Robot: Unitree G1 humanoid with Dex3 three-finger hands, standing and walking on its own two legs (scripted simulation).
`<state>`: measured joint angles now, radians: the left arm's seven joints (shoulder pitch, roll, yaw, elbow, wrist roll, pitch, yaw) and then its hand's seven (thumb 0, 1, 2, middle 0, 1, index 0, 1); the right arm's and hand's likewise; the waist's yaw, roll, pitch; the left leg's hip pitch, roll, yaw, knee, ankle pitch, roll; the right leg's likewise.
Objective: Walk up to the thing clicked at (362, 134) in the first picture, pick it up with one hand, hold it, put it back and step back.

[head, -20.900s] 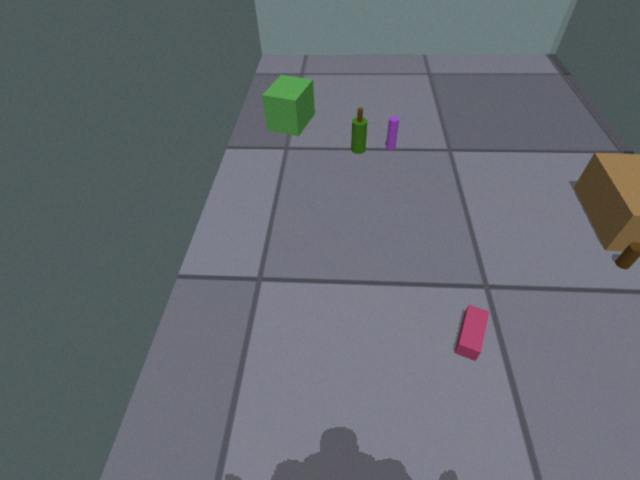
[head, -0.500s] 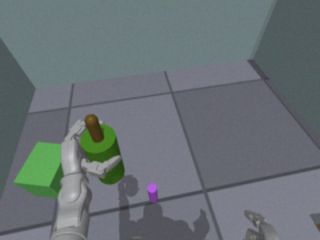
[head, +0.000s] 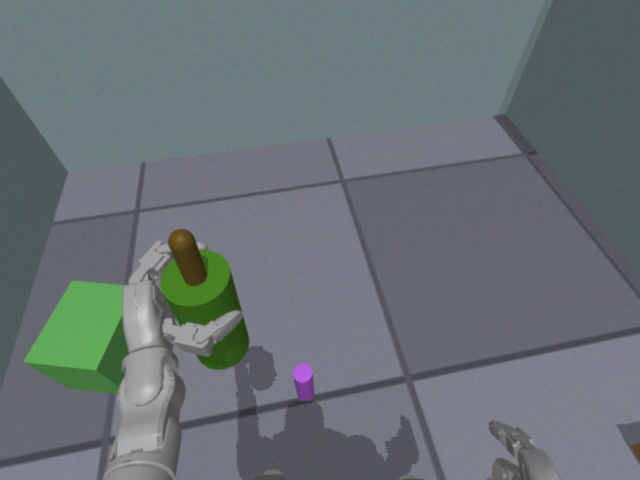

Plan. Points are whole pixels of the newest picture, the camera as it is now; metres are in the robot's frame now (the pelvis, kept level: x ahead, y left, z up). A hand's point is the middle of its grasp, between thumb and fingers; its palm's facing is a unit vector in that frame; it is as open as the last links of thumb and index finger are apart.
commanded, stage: crouch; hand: left
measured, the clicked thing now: (205, 300) +0.33 +0.17 +0.04
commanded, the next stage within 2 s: lower in 1.70 s
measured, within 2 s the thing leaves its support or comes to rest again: neither
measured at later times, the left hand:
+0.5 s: hand (214, 350) +0.35 +0.21 -0.17, palm faces +0.29 -0.96 +0.00, open 11.0 cm
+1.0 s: hand (224, 375) +0.38 +0.24 -0.37, palm faces +0.30 -0.95 -0.02, open 11.0 cm
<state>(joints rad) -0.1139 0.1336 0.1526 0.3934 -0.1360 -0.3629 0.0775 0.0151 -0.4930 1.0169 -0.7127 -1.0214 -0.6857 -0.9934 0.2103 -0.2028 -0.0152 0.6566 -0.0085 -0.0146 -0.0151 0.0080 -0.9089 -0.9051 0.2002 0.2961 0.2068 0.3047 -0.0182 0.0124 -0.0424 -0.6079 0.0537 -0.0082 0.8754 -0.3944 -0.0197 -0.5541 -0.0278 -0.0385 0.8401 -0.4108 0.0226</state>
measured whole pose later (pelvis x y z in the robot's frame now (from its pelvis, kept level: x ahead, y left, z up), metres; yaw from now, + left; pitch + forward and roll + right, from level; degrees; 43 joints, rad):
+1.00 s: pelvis -0.08 +0.00 -0.33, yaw -5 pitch +32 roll -5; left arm -0.63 0.41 0.52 1.05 -0.10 -0.77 -0.07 0.02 -0.52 1.05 -0.72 -1.03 -0.69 -1.00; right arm 0.10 -0.26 0.03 0.73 -0.10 0.01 0.08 0.00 -0.92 -0.91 0.20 0.30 0.21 0.30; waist -0.11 -0.02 -0.12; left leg -2.10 0.05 -0.12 2.19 -0.65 -0.03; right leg -2.02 0.00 -0.04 2.15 -0.69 0.02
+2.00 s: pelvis -0.08 +0.01 -0.43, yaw -10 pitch +24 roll -9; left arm -0.64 0.59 0.63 1.14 -0.12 -0.80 -0.11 0.02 -0.51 1.05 -0.71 -1.04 -0.68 -1.01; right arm 0.01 -0.32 0.19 0.68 -0.19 0.05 0.11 0.00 -0.91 -0.90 0.20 0.30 0.21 0.30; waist -0.17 -0.09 0.06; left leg -2.29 0.04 -0.24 2.52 -0.67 -0.04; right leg -2.18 0.04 -0.11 2.41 -0.68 0.05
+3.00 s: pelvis -0.09 +0.02 -0.45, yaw -14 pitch +16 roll -14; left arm -0.65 0.78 0.66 1.32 -0.10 -0.95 -0.05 0.01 -0.52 1.05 -0.72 -1.02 -0.69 -0.99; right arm -0.09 -0.36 0.38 0.60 -0.30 0.06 0.14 0.00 -0.91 -0.90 0.20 0.30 0.21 0.30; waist -0.23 -0.21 0.22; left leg -2.26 0.04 -0.33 2.63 -0.68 -0.02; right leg -2.10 0.07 -0.18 2.44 -0.65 0.07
